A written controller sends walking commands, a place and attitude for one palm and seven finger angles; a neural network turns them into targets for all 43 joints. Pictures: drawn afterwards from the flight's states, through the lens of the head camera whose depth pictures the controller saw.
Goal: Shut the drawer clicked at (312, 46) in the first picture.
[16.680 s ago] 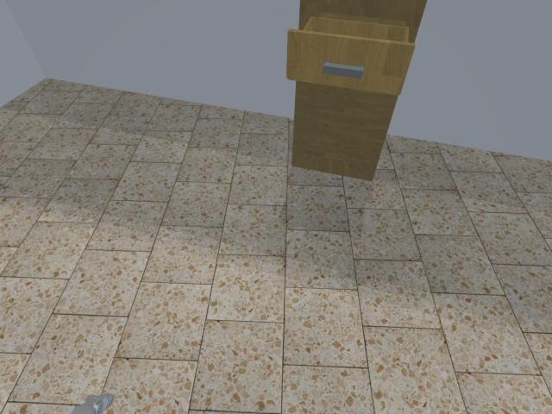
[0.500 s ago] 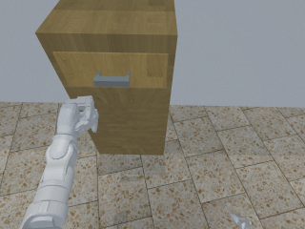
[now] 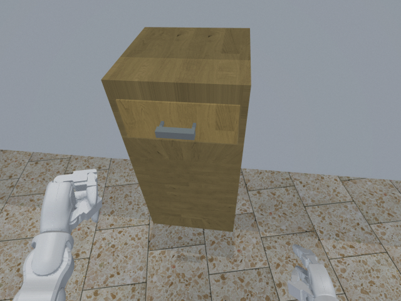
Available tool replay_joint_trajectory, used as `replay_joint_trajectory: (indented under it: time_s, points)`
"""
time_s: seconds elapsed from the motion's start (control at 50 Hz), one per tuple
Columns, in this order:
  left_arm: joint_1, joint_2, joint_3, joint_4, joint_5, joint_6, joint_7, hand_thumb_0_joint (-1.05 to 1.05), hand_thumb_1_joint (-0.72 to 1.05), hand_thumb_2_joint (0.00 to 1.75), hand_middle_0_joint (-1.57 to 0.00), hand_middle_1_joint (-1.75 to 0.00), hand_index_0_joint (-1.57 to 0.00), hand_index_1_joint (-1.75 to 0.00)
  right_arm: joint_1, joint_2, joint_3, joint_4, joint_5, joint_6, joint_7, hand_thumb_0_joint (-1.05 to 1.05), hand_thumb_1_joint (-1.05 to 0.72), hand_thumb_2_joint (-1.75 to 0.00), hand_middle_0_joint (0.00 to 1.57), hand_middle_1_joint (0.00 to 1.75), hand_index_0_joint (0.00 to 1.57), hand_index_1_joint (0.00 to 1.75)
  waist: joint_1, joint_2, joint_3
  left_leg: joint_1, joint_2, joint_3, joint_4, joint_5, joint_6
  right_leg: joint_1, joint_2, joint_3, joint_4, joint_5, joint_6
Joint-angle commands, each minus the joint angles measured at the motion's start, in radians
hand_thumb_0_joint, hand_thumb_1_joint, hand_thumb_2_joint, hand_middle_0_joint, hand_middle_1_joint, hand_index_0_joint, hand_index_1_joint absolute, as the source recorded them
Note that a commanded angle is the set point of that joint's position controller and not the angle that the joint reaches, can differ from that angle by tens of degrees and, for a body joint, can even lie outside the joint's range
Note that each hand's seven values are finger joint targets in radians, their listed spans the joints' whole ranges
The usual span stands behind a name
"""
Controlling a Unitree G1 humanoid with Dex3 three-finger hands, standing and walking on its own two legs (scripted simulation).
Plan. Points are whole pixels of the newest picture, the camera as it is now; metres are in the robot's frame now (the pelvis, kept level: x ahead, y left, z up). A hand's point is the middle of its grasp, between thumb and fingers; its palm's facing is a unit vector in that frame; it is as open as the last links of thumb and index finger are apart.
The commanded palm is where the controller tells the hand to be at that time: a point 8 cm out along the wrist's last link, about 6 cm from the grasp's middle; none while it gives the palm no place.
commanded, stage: draw the hand back to the body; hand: left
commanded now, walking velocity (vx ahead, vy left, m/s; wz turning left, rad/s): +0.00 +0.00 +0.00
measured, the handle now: (176, 128) +0.63 +0.15 -0.03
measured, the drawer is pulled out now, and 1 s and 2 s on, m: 0.00 0.00 0.00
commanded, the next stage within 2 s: step back with the hand held close in 0.42 s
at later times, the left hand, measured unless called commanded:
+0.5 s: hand (50, 223) +0.18 +0.24 +0.16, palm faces +0.41 -0.83 -0.38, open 3.2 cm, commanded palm +0.13 +0.28 +0.17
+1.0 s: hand (30, 238) +0.16 +0.26 +0.15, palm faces +0.30 -0.81 -0.51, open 3.2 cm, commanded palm +0.10 +0.31 +0.17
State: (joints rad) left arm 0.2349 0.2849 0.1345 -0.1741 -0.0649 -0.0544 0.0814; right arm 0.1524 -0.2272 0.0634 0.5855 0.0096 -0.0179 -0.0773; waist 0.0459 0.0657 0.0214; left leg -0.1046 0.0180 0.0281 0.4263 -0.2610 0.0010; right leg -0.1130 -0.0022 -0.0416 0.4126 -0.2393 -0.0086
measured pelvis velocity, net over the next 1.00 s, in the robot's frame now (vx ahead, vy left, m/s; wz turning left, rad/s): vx -0.04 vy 0.03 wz -0.02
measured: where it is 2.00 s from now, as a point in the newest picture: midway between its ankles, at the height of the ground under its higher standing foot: outside the picture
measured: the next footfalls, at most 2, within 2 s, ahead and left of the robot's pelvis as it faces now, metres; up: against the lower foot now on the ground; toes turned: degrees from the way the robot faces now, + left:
right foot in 1.92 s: -0.23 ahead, -0.13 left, +0.00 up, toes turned +1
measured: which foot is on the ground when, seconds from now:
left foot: down 0.00-1.00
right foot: down 0.00-1.00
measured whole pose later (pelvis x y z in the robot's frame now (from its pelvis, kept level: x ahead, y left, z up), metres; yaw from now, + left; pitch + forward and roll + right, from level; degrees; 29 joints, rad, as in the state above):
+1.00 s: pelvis -0.04 +0.03 +0.00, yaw -1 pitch +0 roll +0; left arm 0.62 0.40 0.36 -0.53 -0.04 -0.20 0.11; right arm 0.18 -0.23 -0.01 0.55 0.01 0.00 -0.08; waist 0.00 0.02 0.04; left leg -0.26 -0.02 0.06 0.47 -0.22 0.04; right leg -0.27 -0.04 -0.01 0.45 -0.18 0.03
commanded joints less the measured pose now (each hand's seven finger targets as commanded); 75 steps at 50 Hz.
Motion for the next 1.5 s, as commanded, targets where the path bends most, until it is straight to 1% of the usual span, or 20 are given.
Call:
replay_joint_trajectory:
  time_s: [0.0,0.04,0.22,0.3,0.38,0.42,0.52,0.54,0.58,0.64,0.74,0.82,0.94,1.06,1.16,1.22,1.28,1.38,1.44,1.48]
  points:
    - [-0.051,0.185,0.15,-0.315,-0.001,-0.065,0.016,0.0,0.9,0.9,-1.4,-1.6,-1.4,-1.6,-0.119,-0.102,-0.054,-0.146,-0.014,-0.062,-0.007,0.0,-0.9,-0.9,0.2,0.3,0.2,0.3,0.005,-0.052,-0.103,0.029,-0.011,-0.005,-0.072,0.216,0.03,0.048,0.011,0.016,-0.091,0.191,-0.011]
    - [-0.002,0.186,0.169,-0.375,-0.002,-0.07,0.019,0.0,0.9,0.9,-1.4,-1.6,-1.4,-1.6,-0.117,-0.095,-0.055,-0.146,-0.015,-0.07,-0.004,0.0,-0.9,-0.9,0.2,0.3,0.2,0.3,0.007,-0.016,-0.105,0.04,-0.011,-0.002,-0.071,0.227,0.031,0.053,0.004,0.018,-0.088,0.205,-0.01]
    - [0.239,0.233,0.283,-0.531,-0.005,-0.097,0.033,0.0,0.9,0.9,-1.4,-1.6,-1.4,-1.6,-0.101,-0.095,-0.07,-0.142,-0.014,-0.128,-0.006,0.0,-0.9,-0.9,0.2,0.3,0.2,0.3,0.026,-0.019,-0.073,0.03,-0.003,-0.006,-0.055,0.233,0.029,0.04,0.005,0.019,-0.093,0.202,-0.007]
    - [0.206,0.173,0.224,-0.475,0.006,-0.095,0.03,0.0,0.9,0.9,-1.4,-1.6,-1.4,-1.6,-0.088,-0.106,-0.077,-0.117,-0.016,-0.139,-0.011,0.0,-0.9,-0.9,0.2,0.3,0.2,0.3,0.005,-0.036,0.002,0.022,-0.002,-0.003,-0.06,0.182,0.033,-0.019,0.007,0.017,-0.114,0.135,-0.005]
    - [0.187,0.204,0.253,-0.485,0.008,-0.102,0.04,0.0,0.9,0.9,-1.4,-1.6,-1.4,-1.6,-0.085,-0.106,-0.078,-0.118,-0.019,-0.144,-0.018,0.0,-0.9,-0.9,0.2,0.3,0.2,0.3,0.019,-0.057,-0.052,0.031,-0.003,-0.009,-0.062,0.187,0.038,0.014,-0.001,0.018,-0.093,0.136,-0.005]
    - [0.187,0.202,0.25,-0.498,0.01,-0.103,0.041,0.0,0.9,0.9,-1.4,-1.6,-1.4,-1.6,-0.091,-0.101,-0.073,-0.115,-0.019,-0.149,-0.019,0.0,-0.9,-0.9,0.2,0.3,0.2,0.3,0.022,-0.006,-0.06,0.035,-0.003,-0.01,-0.064,0.192,0.033,0.024,-0.003,0.021,-0.09,0.143,-0.008]
    - [0.2,0.21,0.265,-0.5,0.007,-0.099,0.043,0.0,0.9,0.9,-1.4,-1.6,-1.4,-1.6,-0.095,-0.097,-0.069,-0.115,-0.022,-0.157,-0.019,0.0,-0.9,-0.9,0.2,0.3,0.2,0.3,0.028,-0.015,-0.044,0.021,-0.001,-0.012,-0.067,0.208,0.029,0.037,0.001,0.023,-0.091,0.166,-0.01]
    - [0.106,0.325,0.392,-0.565,0.009,-0.144,0.046,0.0,0.9,0.9,-1.4,-1.6,-1.4,-1.6,-0.086,-0.129,-0.076,-0.15,-0.018,-0.123,-0.009,0.0,-0.9,-0.9,0.2,0.3,0.2,0.3,-0.026,-0.022,0.039,-0.069,0.008,-0.03,-0.039,0.139,0.049,-0.068,-0.046,0.133,-0.15,0.192,-0.013]
    - [0.274,0.211,0.308,-0.457,0.014,-0.15,0.032,0.0,0.9,0.9,-1.4,-1.6,-1.4,-1.6,-0.078,-0.114,-0.086,-0.136,-0.023,-0.085,-0.002,0.0,-0.9,-0.9,0.2,0.3,0.2,0.3,-0.032,-0.067,0.002,-0.051,0.009,-0.03,-0.014,0.157,0.046,-0.086,-0.071,0.125,-0.155,0.194,-0.014]
    - [0.327,0.207,0.301,-0.484,0.014,-0.172,0.03,0.0,0.9,0.9,-1.4,-1.6,-1.4,-1.6,-0.077,-0.118,-0.097,-0.152,-0.024,-0.055,0.0,0.0,-0.9,-0.9,0.2,0.3,0.2,0.3,-0.037,-0.021,-0.074,-0.049,0.019,-0.031,-0.037,0.248,0.044,-0.043,-0.063,0.08,-0.103,0.277,-0.003]
    - [0.392,0.246,0.34,-0.528,0.008,-0.186,0.042,0.0,0.9,0.9,-1.4,-1.6,-1.4,-1.6,-0.076,-0.115,-0.111,-0.186,-0.014,-0.027,-0.008,0.0,-0.9,-0.9,0.2,0.3,0.2,0.3,-0.03,-0.022,-0.188,-0.046,0.039,-0.041,-0.041,0.422,0.041,0.01,-0.042,0.037,-0.015,0.392,0.015]
    - [0.406,0.264,0.36,-0.549,0.006,-0.192,0.049,0.0,0.9,0.9,-1.4,-1.6,-1.4,-1.6,-0.078,-0.115,-0.119,-0.201,-0.009,-0.02,-0.013,0.0,-0.9,-0.9,0.2,0.3,0.2,0.3,-0.028,-0.016,-0.199,-0.089,0.048,-0.048,-0.043,0.447,0.04,0.022,-0.033,0.034,0.028,0.416,0.022]
    - [0.399,0.253,0.351,-0.553,0.021,-0.204,0.056,0.0,0.9,0.9,-1.4,-1.6,-1.4,-1.6,-0.067,-0.124,-0.124,-0.207,-0.007,-0.031,-0.017,0.0,-0.9,-0.9,0.2,0.3,0.2,0.3,-0.031,0.01,-0.148,-0.25,0.081,-0.074,-0.097,0.233,0.065,0.042,-0.015,0.041,0.098,0.281,0.032]
    - [0.378,0.244,0.353,-0.563,0.04,-0.229,0.067,0.0,0.9,0.9,-1.4,-1.6,-1.4,-1.6,-0.053,-0.13,-0.127,-0.209,-0.004,-0.058,-0.015,0.0,-0.9,-0.9,0.2,0.3,0.2,0.3,-0.046,-0.035,-0.076,-0.474,0.072,-0.103,-0.103,-0.196,0.09,0.059,-0.031,0.099,0.083,0.124,0.022]
    - [0.373,0.255,0.358,-0.589,0.04,-0.256,0.08,0.0,0.9,0.9,-1.4,-1.6,-1.4,-1.6,-0.034,-0.123,-0.128,-0.193,-0.009,-0.081,-0.014,0.0,-0.9,-0.9,0.2,0.3,0.2,0.3,-0.057,-0.072,-0.086,-0.39,0.038,-0.086,-0.024,-0.207,0.073,-0.076,-0.061,0.14,-0.024,-0.033,0.005]
    - [0.368,0.257,0.359,-0.59,0.041,-0.27,0.087,0.0,0.9,0.9,-1.4,-1.6,-1.4,-1.6,-0.033,-0.125,-0.127,-0.182,-0.013,-0.091,-0.017,0.0,-0.9,-0.9,0.2,0.3,0.2,0.3,-0.06,-0.051,-0.077,-0.369,0.05,-0.105,-0.041,-0.215,0.07,-0.116,-0.052,0.121,-0.037,-0.101,0.007]
    - [0.362,0.249,0.359,-0.583,0.049,-0.28,0.091,0.0,0.9,0.9,-1.4,-1.6,-1.4,-1.6,-0.037,-0.134,-0.127,-0.182,-0.014,-0.102,-0.02,0.0,-0.9,-0.9,0.2,0.3,0.2,0.3,-0.058,0.02,-0.069,-0.479,0.096,-0.148,-0.125,-0.303,0.092,-0.026,-0.006,0.086,0.052,-0.078,0.025]
    - [0.377,0.266,0.4,-0.593,0.071,-0.294,0.084,0.0,0.9,0.9,-1.4,-1.6,-1.4,-1.6,-0.055,-0.136,-0.134,-0.19,-0.012,-0.123,-0.02,0.0,-0.9,-0.9,0.2,0.3,0.2,0.3,-0.042,0.095,-0.099,-0.704,0.155,-0.201,-0.178,-0.364,0.138,0.193,0.048,0.095,0.281,0.179,0.036]
    - [0.376,0.269,0.403,-0.612,0.062,-0.298,0.074,0.0,0.9,0.9,-1.4,-1.6,-1.4,-1.6,-0.033,-0.126,-0.141,-0.178,-0.01,-0.127,-0.012,0.0,-0.9,-0.9,0.2,0.3,0.2,0.3,-0.049,-0.031,-0.128,-0.628,0.091,-0.143,-0.05,-0.268,0.109,0.122,-0.001,0.172,0.203,0.247,0.015]
    - [0.362,0.269,0.387,-0.614,0.053,-0.296,0.071,0.0,0.9,0.9,-1.4,-1.6,-1.4,-1.6,-0.02,-0.12,-0.147,-0.167,-0.014,-0.119,-0.001,0.0,-0.9,-0.9,0.2,0.3,0.2,0.3,-0.06,-0.126,-0.112,-0.503,0.012,-0.081,0.12,-0.265,0.068,-0.074,-0.102,0.312,0.014,0.064,-0.03]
